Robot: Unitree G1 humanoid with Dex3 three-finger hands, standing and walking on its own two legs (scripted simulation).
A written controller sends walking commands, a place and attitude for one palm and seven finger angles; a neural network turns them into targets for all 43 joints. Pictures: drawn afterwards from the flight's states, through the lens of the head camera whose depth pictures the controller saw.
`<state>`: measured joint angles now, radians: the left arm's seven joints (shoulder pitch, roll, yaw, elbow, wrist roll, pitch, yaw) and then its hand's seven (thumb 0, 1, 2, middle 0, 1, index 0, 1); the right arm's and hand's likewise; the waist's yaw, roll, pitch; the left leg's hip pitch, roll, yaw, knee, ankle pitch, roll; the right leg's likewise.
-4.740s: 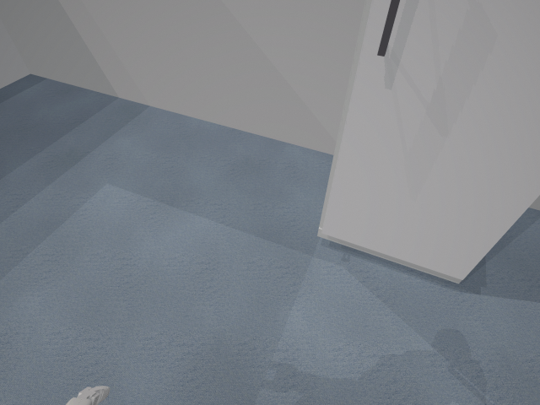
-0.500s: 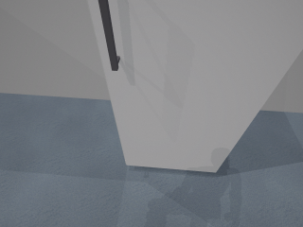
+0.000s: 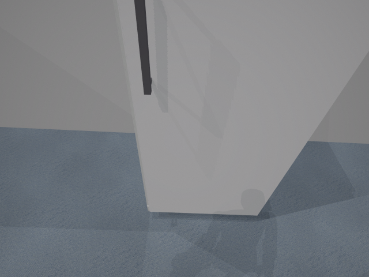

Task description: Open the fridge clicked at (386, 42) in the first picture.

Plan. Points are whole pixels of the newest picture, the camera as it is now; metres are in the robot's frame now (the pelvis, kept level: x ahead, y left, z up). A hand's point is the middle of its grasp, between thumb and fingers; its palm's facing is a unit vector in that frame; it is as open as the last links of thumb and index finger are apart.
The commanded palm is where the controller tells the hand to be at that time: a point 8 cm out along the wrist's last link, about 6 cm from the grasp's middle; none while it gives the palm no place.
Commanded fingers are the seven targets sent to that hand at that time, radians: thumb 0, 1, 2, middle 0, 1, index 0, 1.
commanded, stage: come to a stop and stand still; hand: left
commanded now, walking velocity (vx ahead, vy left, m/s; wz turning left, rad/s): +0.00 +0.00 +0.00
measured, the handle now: (144, 35) +0.53 +0.14 +0.27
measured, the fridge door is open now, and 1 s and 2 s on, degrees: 0 0 0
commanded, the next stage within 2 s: look again from close up in 0.16 s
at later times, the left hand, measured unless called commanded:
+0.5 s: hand out of the picture -0.01 +0.15 -0.17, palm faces +0.03 -0.97 -0.24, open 7.4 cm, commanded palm none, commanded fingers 0.00 0.90 0.90 -0.20 -0.30 -0.20 -0.30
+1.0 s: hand out of the picture +0.00 +0.11 -0.17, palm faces +0.05 -0.98 -0.21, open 7.4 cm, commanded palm none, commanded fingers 0.00 0.90 0.90 -0.20 -0.30 -0.20 -0.30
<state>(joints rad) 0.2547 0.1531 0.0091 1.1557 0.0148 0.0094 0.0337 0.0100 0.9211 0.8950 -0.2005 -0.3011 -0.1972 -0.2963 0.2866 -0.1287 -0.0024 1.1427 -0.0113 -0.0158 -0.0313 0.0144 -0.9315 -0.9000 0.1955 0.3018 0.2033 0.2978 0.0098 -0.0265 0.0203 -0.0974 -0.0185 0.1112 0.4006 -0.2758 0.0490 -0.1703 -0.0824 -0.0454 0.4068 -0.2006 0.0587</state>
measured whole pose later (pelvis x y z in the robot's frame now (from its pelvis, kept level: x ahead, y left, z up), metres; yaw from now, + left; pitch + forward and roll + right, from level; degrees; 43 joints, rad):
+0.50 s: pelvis +0.00 -0.02 -0.01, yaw +0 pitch -2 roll +1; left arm 0.30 0.13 -0.01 1.13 0.01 -0.02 0.03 0.00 0.91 0.90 -0.20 -0.30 -0.20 -0.30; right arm 0.32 -0.16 0.01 1.08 -0.02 -0.03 -0.02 0.02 -0.92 -0.90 0.19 0.30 0.20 0.30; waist 0.00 0.06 0.01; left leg -0.13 0.00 0.10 0.46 -0.30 0.02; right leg -0.23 -0.07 -0.05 0.52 -0.26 0.02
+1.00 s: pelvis +0.00 -0.07 +0.00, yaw +1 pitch -1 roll +1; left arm 0.27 0.15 0.00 1.12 0.01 -0.02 0.02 0.01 0.92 0.89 -0.20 -0.30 -0.20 -0.30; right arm 0.29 -0.16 0.01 1.13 -0.02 -0.02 -0.02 0.01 -0.91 -0.90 0.19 0.30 0.20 0.30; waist 0.00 0.02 0.04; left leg -0.13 0.06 0.06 0.42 -0.27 -0.04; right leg -0.21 -0.01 -0.10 0.47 -0.24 -0.04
